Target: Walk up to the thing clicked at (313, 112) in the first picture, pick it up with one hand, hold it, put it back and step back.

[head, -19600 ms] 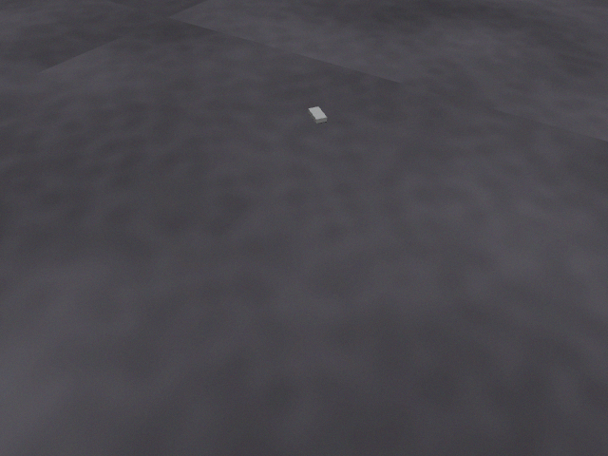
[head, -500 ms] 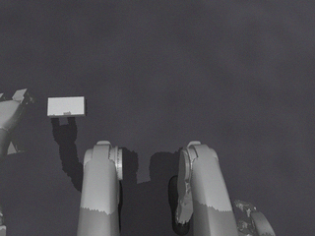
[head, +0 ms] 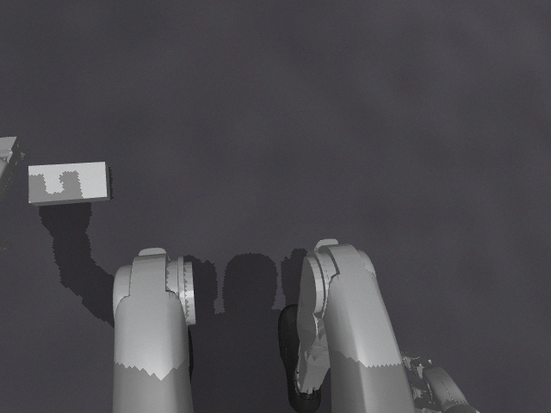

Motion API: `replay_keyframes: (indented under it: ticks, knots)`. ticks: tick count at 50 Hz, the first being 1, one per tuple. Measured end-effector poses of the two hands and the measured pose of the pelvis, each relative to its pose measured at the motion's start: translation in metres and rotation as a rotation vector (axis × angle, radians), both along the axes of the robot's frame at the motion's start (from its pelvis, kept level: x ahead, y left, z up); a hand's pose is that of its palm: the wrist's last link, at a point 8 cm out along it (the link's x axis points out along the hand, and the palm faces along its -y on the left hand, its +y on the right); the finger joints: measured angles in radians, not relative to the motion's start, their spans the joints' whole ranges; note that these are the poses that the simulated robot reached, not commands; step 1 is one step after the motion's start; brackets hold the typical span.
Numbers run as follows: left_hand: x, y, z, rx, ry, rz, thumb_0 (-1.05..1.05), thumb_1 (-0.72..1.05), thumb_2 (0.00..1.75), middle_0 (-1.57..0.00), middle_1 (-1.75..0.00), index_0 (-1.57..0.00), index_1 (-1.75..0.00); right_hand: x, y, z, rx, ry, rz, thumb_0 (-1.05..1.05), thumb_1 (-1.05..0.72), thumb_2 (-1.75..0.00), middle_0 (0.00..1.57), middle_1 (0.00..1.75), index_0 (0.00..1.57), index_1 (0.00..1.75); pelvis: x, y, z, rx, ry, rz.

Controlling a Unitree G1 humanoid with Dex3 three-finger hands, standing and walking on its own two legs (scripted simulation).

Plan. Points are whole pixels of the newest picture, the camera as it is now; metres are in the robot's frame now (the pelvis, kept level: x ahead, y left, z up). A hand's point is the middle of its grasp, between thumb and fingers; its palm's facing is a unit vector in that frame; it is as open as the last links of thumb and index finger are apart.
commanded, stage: rise first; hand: left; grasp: from above
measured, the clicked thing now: (71, 183) +0.46 +0.34 -0.32
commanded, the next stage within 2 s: none
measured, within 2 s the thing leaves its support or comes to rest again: neither
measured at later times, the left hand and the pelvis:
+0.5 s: hand (12, 198) +0.40 +0.37 -0.19, palm faces -0.46 -0.12 -0.88, open 13.8 cm; pelvis +0.01 +0.00 -0.02, yaw -1 degrees
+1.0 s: hand (18, 194) +0.41 +0.37 -0.21, palm faces -0.44 -0.13 -0.89, open 14.1 cm; pelvis +0.01 +0.00 -0.02, yaw -2 degrees
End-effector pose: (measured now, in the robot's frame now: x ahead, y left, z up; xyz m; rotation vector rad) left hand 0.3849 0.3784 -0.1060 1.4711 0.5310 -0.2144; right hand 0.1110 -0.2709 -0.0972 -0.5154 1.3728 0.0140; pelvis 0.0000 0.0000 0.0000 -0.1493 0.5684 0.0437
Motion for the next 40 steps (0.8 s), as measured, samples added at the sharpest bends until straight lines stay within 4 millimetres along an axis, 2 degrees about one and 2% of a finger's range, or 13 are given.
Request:
replay_keyframes:
  ticks: [22,40]
  knots:
    - [0.022,-0.004,-0.027,-0.005,0.009,0.029,0.0,-0.45,0.94,-0.13,-0.95,-0.14,-0.95,-0.02,-0.003,-0.017,-0.001,0.084,0.003,0.0,-0.9,-0.9,0.2,0.3,0.2,0.3,0.006,-0.002,-0.018,-0.005,-0.002,-0.018]
    - [0.027,-0.004,-0.042,-0.011,-0.007,0.018,0.0,-0.51,0.99,-0.1,-0.98,-0.1,-0.99,-0.013,-0.001,-0.016,-0.018,0.079,0.026,0.0,-0.9,-0.9,0.2,0.3,0.2,0.3,0.008,0.001,-0.023,-0.019,-0.005,-0.023]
